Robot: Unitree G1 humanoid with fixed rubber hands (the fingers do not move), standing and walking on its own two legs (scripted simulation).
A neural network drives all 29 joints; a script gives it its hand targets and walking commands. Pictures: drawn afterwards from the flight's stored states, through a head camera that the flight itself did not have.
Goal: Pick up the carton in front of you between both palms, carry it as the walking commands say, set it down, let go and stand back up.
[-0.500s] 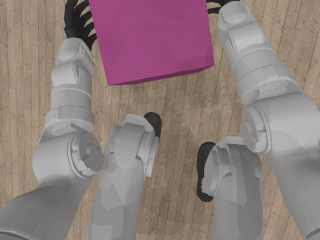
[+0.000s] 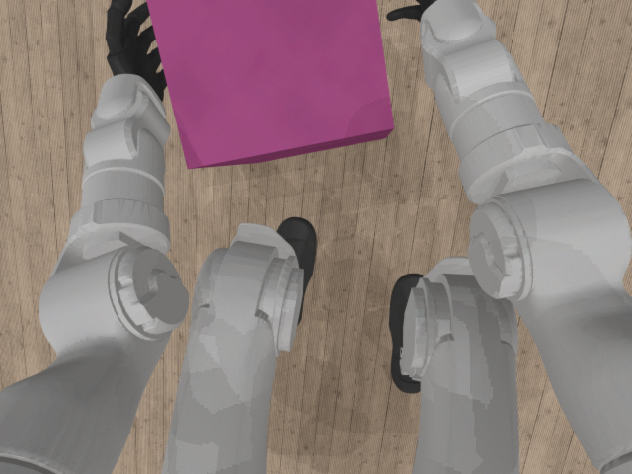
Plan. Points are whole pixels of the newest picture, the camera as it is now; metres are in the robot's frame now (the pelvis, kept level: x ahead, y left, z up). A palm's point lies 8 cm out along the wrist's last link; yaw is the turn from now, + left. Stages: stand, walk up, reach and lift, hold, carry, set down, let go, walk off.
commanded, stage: set down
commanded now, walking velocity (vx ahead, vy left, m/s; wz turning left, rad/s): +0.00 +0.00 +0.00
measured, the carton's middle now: (292, 69) +0.50 +0.12 -0.25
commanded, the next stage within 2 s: let go in 1.52 s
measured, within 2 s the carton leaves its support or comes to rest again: neither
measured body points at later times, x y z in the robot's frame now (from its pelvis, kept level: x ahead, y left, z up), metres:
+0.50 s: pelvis -0.01 +0.01 +0.00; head +0.37 +0.00 +0.24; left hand +0.45 +0.30 -0.19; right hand +0.58 -0.06 -0.19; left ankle +0.15 +0.13 -0.35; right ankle +0.08 -0.09 -0.35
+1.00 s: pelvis +0.00 +0.02 +0.09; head +0.33 +0.04 +0.40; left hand +0.45 +0.30 -0.03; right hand +0.60 -0.06 -0.03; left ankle +0.15 +0.13 -0.35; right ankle +0.08 -0.09 -0.35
